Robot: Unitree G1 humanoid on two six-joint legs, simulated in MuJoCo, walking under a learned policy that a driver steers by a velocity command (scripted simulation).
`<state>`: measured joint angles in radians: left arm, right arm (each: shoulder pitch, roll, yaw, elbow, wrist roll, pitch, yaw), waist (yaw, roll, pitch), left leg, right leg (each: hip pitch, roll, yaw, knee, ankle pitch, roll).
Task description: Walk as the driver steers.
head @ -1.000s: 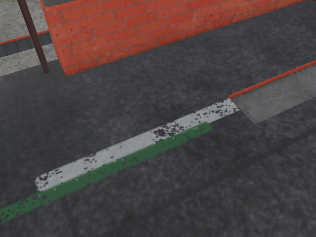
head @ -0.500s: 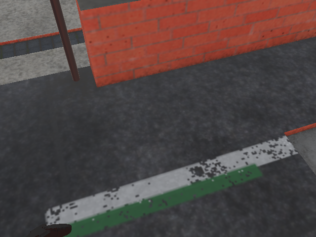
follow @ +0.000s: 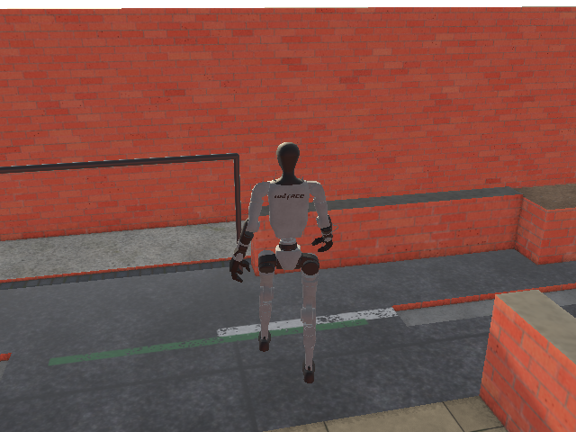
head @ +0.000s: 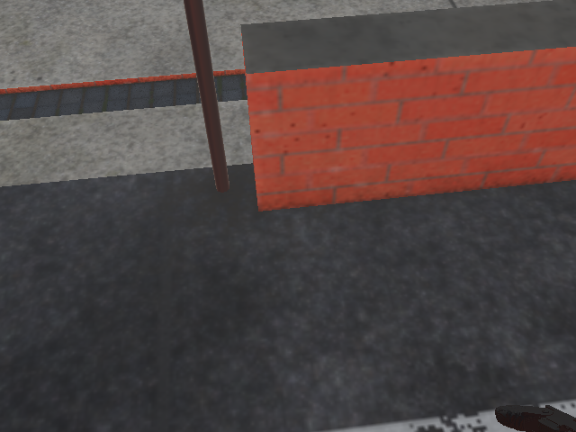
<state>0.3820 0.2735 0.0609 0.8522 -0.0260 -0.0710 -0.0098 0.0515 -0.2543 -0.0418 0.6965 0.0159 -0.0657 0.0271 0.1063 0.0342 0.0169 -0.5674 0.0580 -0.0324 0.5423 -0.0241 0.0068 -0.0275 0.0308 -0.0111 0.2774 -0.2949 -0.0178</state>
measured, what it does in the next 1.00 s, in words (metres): walks ahead, turning right: left foot, then right foot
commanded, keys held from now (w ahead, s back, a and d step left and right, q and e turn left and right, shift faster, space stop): w+e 0.68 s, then no key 0.32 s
